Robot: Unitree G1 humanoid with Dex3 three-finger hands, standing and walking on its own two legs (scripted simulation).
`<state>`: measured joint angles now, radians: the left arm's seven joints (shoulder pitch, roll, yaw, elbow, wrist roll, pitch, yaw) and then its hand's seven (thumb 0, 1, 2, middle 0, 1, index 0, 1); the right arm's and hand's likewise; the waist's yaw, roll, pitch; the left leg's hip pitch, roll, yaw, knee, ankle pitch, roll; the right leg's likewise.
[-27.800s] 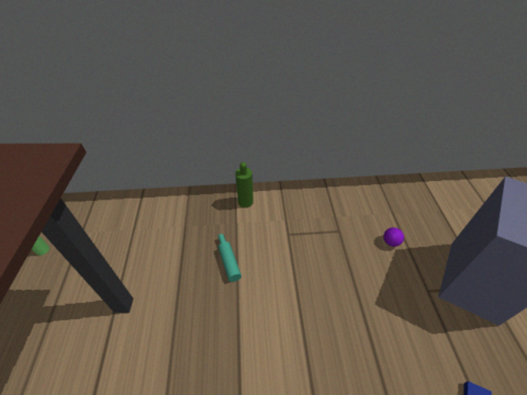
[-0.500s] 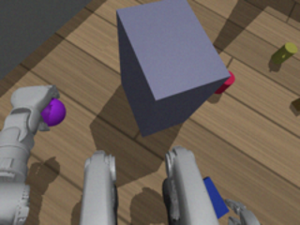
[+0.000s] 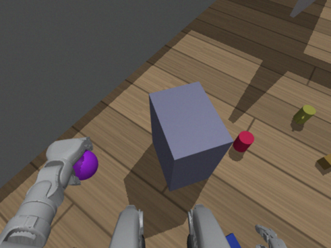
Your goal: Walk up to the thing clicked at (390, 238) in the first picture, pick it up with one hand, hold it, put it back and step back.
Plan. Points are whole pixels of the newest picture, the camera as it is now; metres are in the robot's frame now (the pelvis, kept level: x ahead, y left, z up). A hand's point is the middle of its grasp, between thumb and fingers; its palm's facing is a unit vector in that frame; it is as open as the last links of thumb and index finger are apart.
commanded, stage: lift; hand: left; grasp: from above
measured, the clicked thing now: (82, 164) +0.37 +0.24 -0.10
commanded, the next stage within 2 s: hold in 0.58 s
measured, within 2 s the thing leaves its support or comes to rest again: neither
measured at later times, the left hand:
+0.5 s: hand (68, 144) +0.37 +0.23 +0.03, palm faces -0.44 -0.08 -0.90, open 11.2 cm
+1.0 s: hand (61, 130) +0.38 +0.23 +0.08, palm faces -0.46 -0.06 -0.89, open 11.1 cm
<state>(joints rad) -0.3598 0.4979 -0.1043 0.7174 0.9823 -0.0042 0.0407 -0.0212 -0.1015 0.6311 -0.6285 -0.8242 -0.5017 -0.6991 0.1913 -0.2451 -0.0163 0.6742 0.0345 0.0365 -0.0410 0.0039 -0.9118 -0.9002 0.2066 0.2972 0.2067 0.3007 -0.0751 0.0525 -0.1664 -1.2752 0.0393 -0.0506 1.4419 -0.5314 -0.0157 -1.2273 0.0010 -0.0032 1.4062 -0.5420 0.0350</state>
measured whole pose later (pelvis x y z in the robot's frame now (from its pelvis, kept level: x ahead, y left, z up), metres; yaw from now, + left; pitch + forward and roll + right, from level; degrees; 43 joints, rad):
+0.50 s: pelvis +0.04 +0.00 +0.10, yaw +0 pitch +11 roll -1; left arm -0.35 0.39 -0.17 0.84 0.99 0.03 0.13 -0.01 -0.09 0.61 -0.64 -0.81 -0.51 -0.69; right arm 0.26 -0.25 -0.04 0.73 0.03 -0.01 -0.05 0.01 -0.91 -0.90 0.21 0.30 0.21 0.30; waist -0.06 0.04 -0.10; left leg -0.74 0.04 0.00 0.94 -0.40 -0.01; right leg -0.71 -0.01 0.02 0.92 -0.41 0.03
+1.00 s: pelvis +0.07 +0.00 +0.13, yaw +0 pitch +7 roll +0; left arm -0.30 0.39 -0.20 0.78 1.00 0.03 0.06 -0.01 -0.10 0.59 -0.66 -0.79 -0.53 -0.68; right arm 0.24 -0.25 -0.06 0.71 0.04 0.02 -0.04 0.01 -0.91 -0.90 0.21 0.30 0.21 0.30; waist -0.03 0.04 -0.07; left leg -0.48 0.03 0.02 0.70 -0.34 -0.01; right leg -0.46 -0.02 0.04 0.69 -0.35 0.03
